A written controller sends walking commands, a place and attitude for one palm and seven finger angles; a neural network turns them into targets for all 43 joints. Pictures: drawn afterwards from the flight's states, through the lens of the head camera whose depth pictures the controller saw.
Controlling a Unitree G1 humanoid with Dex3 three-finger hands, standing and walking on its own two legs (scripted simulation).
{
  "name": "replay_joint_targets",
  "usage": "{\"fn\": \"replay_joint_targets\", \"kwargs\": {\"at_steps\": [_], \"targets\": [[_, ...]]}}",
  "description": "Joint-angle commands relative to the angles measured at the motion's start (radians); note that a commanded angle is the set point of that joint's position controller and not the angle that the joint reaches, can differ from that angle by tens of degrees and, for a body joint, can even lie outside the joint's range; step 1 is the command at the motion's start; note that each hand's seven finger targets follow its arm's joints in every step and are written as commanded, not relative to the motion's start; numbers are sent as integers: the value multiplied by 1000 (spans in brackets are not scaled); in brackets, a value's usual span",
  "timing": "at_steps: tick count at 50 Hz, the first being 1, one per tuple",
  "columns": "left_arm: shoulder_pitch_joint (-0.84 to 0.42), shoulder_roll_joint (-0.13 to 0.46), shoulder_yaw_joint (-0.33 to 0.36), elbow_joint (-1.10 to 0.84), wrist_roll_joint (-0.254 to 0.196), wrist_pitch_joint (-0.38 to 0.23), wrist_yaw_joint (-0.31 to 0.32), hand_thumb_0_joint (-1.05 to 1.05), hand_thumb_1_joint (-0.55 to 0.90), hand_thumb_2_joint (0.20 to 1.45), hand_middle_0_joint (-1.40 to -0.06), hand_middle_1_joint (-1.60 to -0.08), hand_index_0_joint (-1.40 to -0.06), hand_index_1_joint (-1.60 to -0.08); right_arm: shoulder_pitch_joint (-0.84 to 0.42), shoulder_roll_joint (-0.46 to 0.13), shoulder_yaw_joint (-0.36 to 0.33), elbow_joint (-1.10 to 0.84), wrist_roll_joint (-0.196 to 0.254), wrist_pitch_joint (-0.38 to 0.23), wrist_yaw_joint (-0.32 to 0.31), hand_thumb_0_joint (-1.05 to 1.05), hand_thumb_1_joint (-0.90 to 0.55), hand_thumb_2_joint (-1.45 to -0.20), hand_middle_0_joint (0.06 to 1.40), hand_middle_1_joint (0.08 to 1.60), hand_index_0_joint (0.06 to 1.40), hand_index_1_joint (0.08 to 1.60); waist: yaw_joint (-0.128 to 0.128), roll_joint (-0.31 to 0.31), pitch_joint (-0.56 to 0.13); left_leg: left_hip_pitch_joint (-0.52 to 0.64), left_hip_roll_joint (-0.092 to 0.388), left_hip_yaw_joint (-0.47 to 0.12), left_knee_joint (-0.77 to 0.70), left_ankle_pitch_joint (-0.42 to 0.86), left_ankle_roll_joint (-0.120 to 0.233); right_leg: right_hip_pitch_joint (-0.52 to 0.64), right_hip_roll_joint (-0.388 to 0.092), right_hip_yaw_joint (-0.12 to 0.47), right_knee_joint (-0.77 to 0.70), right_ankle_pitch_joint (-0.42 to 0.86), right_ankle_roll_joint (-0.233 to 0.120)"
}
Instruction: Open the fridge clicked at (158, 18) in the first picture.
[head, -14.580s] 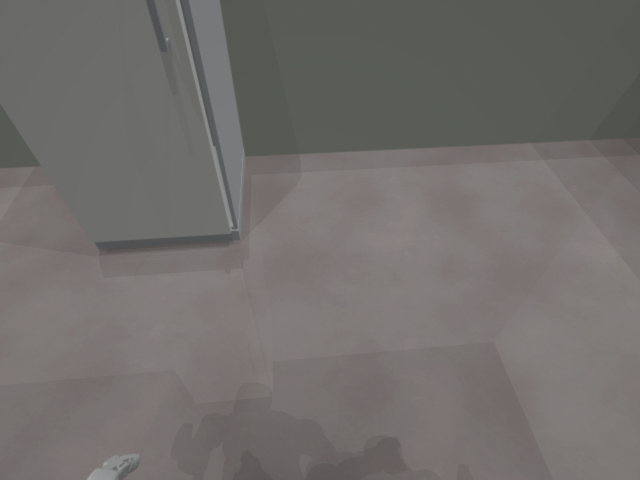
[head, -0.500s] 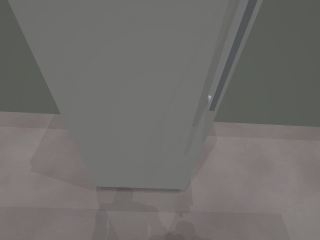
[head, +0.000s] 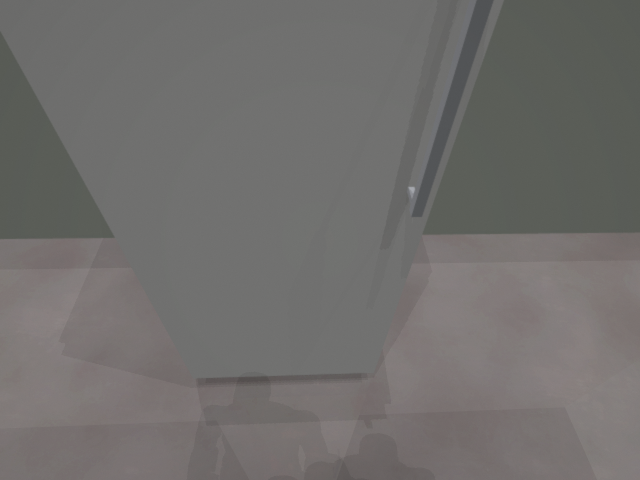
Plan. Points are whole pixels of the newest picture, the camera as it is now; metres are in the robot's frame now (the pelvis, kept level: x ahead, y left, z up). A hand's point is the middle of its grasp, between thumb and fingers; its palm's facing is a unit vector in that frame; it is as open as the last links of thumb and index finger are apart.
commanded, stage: look again from close up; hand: right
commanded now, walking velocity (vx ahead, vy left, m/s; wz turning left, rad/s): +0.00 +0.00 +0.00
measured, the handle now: (452, 72) +0.50 -0.11 +0.27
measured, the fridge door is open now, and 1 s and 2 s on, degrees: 0 0 0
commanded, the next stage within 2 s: raise the hand to about handle height in 0.68 s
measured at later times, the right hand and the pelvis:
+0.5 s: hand out of the picture +0.00 -0.20 -0.17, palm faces +0.01 +0.98 -0.22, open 7.4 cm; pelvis -0.02 -0.01 +0.00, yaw +0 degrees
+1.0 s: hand (529, 431) +0.19 -0.21 +0.03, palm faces +0.19 +0.98 -0.06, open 7.7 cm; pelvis -0.04 -0.02 -0.01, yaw -1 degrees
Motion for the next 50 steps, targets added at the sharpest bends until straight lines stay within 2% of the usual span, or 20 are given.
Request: {"fn": "replay_joint_targets", "kwargs": {"at_steps": [1,6,15,20,25,26,35,38,39,40,41,42,43,44,45,46,47,48,49,50], "targets": [[46,83,15,-20,-5,-20,9,0,900,900,-200,-300,-200,-300,41,-138,-25,-38,-2,-21,-12,0,-900,-900,200,300,200,300,2,16,6,-5,115,-105,-97,330,15,-9,-56,47,-65,192,-41],[49,85,15,-10,-5,-22,9,0,900,900,-200,-300,-200,-300,38,-138,-25,-30,-2,-19,-11,0,-900,-900,200,300,200,300,0,31,12,-6,113,-105,-106,289,14,-14,-58,53,-76,181,-44],[51,101,16,-2,-4,-25,7,0,900,900,-200,-300,-200,-300,15,-147,-27,-30,-1,-14,-8,0,-900,-900,200,300,200,300,-1,-3,26,-19,110,-104,-115,190,13,-35,-62,65,-108,153,-47],[51,105,18,-1,-3,-28,7,0,900,900,-200,-300,-200,-300,8,-151,-30,-31,-2,-15,-7,0,-900,-900,200,300,200,300,-4,18,14,-11,113,-99,-112,193,13,-35,-64,71,-111,165,-50],[45,111,21,0,-3,-29,6,0,900,900,-200,-300,-200,-300,-2,-156,-31,-33,-2,-13,-6,0,-900,-900,200,300,200,300,-5,1,23,-22,112,-100,-117,161,11,-41,-64,77,-121,153,-52],[46,106,21,1,-4,-28,6,0,900,900,-200,-300,-200,-300,1,-155,-30,-33,-3,-13,-7,0,-900,-900,200,300,200,300,-6,18,25,-20,112,-99,-120,167,11,-38,-65,78,-120,156,-54],[32,126,24,-4,-2,-29,3,0,900,900,-200,-300,-200,-300,-14,-167,-31,-33,-3,-13,-4,0,-900,-900,200,300,200,300,-4,9,21,-34,117,-106,-128,138,10,-35,-66,81,-131,143,-53],[28,134,24,-6,-3,-30,3,0,900,900,-200,-300,-200,-300,-16,-174,-31,-33,-3,-14,-4,0,-900,-900,200,300,200,300,-3,16,1,-26,117,-109,-122,159,9,-24,-66,83,-129,160,-53],[-18,125,23,-66,-14,-32,-2,0,900,900,-200,-300,-200,-300,71,-119,-13,3,-8,-18,-46,0,-900,-900,200,300,200,300,-18,-7,16,-45,166,-155,-97,476,-7,-70,-79,40,71,254,-26],[6,264,46,-400,-68,-180,40,0,900,900,-200,-300,-200,-300,-673,-395,-215,-1510,194,-241,-26,0,-877,-890,202,315,202,315,81,-158,-466,78,49,-53,-17,444,8,184,49,67,-43,346,-45],[-68,165,-2,-373,-63,-253,76,0,900,900,-200,-300,-200,-300,-455,-448,-254,-1419,139,-219,-59,0,-853,-880,203,330,203,330,17,-287,-350,17,20,-60,14,305,12,227,29,19,-48,367,-40],[-47,195,18,-346,-53,-288,81,0,900,900,-200,-300,-200,-300,-176,-270,-161,-1244,145,-180,-78,0,-830,-870,205,345,205,345,-4,-255,-379,6,15,-2,28,201,12,156,23,40,-50,359,-33],[-47,133,23,-321,-74,-296,71,0,900,900,-200,-300,-200,-300,122,-33,-48,-1026,162,-83,-76,0,-807,-860,207,360,207,360,23,-125,-223,-71,9,10,2,165,-2,78,12,56,-55,289,-34],[-48,179,35,-395,-77,-306,64,0,900,900,-200,-300,-200,-300,-14,-46,-63,-1191,204,-96,-52,0,-783,-850,208,375,208,375,34,-73,-119,-96,14,17,-12,151,-9,8,22,79,-47,204,-36],[-52,197,53,-429,-69,-318,66,0,900,900,-200,-300,-200,-300,-45,-84,-94,-1199,204,-141,-24,0,-760,-840,210,390,210,390,57,21,-77,-154,11,20,-20,88,-17,-41,28,78,-20,124,-37],[-60,197,66,-454,-59,-329,63,0,900,900,-200,-300,-200,-300,18,-85,-122,-1125,199,-192,10,0,-737,-830,212,405,212,405,42,74,-17,-180,8,22,-19,45,-15,-106,43,78,6,91,-35],[-56,189,75,-470,-52,-326,54,0,900,900,-200,-300,-200,-300,165,-61,-146,-1017,211,-240,51,0,-713,-820,213,420,213,420,4,181,-4,-223,-2,29,2,-12,-16,-176,45,74,31,64,-28],[-78,185,77,-494,-47,-322,41,0,900,900,-200,-300,-200,-300,288,-18,-137,-906,230,-290,108,0,-690,-810,215,435,215,435,-19,261,58,-286,-7,31,35,-59,-18,-265,50,71,68,23,-22],[-91,190,84,-513,-44,-313,27,0,900,900,-200,-300,-200,-300,344,-22,-160,-847,249,-347,173,0,-667,-800,217,450,217,450,-31,316,69,-323,-6,19,64,-102,-17,-336,57,64,107,-17,-17],[-103,193,94,-548,-45,-308,15,0,900,900,-200,-300,-200,-300,381,-42,-183,-841,264,-405,242,0,-643,-790,218,465,218,465,-45,320,46,-322,-4,0,89,-114,-12,-371,64,50,142,-28,-14]]}}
